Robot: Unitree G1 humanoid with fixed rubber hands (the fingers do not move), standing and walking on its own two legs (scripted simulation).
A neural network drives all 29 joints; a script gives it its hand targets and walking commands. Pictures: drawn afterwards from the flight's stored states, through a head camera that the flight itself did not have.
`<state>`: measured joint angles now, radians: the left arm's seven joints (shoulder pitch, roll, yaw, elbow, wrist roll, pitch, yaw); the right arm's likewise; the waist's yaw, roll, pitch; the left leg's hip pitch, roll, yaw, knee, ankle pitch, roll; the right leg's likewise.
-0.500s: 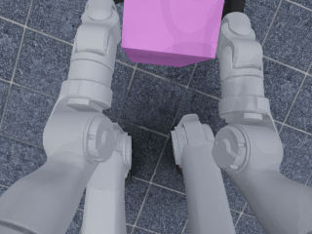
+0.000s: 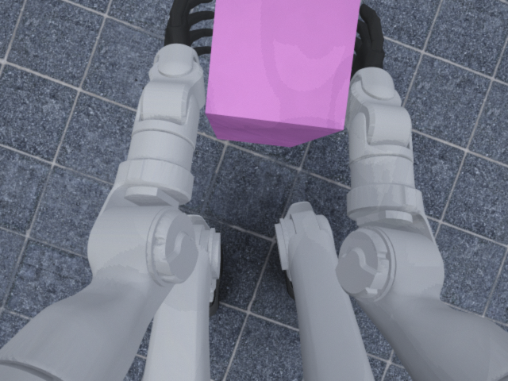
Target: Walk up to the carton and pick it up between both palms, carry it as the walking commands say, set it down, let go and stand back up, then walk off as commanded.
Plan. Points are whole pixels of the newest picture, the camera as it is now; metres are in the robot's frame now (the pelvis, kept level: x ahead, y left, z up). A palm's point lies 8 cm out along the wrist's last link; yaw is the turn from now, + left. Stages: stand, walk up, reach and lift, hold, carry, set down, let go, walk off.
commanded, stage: reach and lift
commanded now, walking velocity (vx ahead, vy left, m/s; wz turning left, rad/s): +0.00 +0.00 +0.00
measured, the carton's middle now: (269, 65) +0.54 -0.07 -0.15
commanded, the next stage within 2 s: none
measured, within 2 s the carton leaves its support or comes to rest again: neither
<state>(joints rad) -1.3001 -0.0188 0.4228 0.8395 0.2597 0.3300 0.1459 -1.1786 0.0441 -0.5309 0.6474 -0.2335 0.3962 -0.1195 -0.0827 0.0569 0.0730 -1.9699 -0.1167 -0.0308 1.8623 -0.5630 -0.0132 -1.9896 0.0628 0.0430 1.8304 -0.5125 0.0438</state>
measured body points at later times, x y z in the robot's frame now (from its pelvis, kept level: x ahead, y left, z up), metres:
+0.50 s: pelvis +0.01 +0.00 +0.05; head +0.27 -0.02 +0.41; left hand +0.53 +0.06 -0.01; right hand +0.48 -0.18 -0.02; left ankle +0.10 +0.11 -0.44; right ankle +0.12 -0.13 -0.44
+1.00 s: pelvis +0.02 +0.01 +0.11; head +0.24 -0.01 +0.50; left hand +0.51 +0.06 +0.06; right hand +0.46 -0.18 +0.05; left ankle +0.10 +0.11 -0.44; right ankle +0.12 -0.13 -0.44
